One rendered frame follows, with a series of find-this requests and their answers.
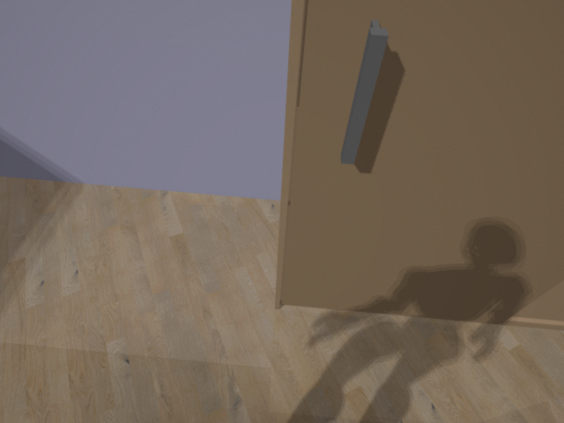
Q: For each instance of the wardrobe door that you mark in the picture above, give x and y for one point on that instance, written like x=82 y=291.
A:
x=454 y=206
x=549 y=306

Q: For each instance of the handle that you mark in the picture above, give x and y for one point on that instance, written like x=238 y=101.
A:
x=371 y=62

